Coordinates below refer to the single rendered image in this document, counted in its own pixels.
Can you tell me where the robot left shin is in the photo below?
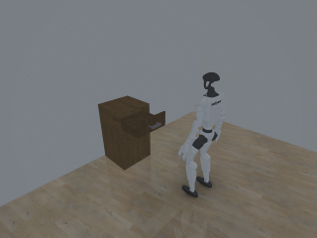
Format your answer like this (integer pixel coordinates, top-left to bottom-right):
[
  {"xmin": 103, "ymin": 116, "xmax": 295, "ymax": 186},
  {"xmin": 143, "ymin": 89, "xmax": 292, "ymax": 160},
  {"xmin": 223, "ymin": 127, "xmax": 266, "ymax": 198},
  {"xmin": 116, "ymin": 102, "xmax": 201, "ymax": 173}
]
[{"xmin": 185, "ymin": 164, "xmax": 197, "ymax": 192}]

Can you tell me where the robot right hand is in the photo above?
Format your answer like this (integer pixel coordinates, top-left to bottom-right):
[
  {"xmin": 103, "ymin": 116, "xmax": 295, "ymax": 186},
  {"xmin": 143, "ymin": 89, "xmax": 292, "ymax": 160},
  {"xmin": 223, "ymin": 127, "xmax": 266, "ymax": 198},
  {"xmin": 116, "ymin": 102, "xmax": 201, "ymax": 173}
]
[{"xmin": 214, "ymin": 128, "xmax": 221, "ymax": 142}]

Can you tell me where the cabinet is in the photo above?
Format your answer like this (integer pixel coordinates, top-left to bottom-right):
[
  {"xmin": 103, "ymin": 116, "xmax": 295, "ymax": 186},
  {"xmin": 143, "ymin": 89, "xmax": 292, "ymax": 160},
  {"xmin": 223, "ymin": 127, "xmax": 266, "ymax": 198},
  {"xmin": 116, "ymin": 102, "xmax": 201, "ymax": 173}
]
[{"xmin": 98, "ymin": 95, "xmax": 151, "ymax": 170}]

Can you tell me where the robot left forearm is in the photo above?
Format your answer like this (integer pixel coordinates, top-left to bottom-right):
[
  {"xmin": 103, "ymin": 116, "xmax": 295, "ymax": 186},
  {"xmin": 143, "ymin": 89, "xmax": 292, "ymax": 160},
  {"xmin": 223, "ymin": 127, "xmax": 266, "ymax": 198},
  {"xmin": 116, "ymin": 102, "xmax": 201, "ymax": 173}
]
[{"xmin": 184, "ymin": 120, "xmax": 199, "ymax": 147}]

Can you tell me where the right robot upper arm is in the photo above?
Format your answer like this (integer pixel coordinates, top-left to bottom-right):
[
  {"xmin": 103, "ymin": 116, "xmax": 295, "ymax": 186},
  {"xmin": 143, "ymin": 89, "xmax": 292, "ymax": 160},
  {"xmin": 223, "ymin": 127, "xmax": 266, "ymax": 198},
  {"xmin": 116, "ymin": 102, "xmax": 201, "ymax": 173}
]
[{"xmin": 217, "ymin": 92, "xmax": 226, "ymax": 117}]

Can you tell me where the robot left hand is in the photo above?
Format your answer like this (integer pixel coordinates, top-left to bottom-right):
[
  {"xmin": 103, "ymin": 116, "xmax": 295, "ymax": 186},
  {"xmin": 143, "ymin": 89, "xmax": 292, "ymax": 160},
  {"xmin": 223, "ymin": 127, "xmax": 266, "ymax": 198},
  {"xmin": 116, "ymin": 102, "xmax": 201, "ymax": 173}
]
[{"xmin": 178, "ymin": 144, "xmax": 190, "ymax": 161}]

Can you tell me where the robot right forearm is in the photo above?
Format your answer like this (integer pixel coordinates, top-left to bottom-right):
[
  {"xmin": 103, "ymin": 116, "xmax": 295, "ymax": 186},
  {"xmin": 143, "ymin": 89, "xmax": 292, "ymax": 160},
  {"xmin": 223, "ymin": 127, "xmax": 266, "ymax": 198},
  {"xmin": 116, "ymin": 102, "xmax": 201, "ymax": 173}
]
[{"xmin": 215, "ymin": 115, "xmax": 226, "ymax": 130}]

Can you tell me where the robot left thigh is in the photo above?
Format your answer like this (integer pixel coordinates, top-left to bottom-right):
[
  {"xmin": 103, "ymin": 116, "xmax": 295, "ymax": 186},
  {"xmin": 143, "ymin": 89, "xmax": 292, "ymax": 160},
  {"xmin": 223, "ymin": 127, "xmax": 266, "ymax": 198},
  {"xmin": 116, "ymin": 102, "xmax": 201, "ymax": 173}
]
[{"xmin": 185, "ymin": 136, "xmax": 205, "ymax": 171}]

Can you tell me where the handle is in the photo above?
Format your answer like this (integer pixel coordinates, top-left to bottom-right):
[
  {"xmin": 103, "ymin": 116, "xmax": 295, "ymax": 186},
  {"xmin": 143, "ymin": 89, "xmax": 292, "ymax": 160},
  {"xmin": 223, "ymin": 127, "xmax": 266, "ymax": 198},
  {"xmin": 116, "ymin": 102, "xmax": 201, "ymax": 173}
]
[{"xmin": 149, "ymin": 122, "xmax": 161, "ymax": 129}]

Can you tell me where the drawer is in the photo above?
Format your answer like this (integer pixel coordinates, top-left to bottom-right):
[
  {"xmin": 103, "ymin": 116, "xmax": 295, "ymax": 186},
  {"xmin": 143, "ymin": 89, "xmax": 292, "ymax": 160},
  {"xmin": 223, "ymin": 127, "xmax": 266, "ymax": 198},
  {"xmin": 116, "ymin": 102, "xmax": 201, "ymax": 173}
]
[{"xmin": 121, "ymin": 110, "xmax": 165, "ymax": 139}]

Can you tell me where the left robot upper arm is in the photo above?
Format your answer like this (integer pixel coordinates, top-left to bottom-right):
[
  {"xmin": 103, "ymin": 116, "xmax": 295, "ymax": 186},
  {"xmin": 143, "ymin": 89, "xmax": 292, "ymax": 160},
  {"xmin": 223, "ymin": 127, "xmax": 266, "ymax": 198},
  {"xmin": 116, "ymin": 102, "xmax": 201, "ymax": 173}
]
[{"xmin": 194, "ymin": 97, "xmax": 206, "ymax": 128}]

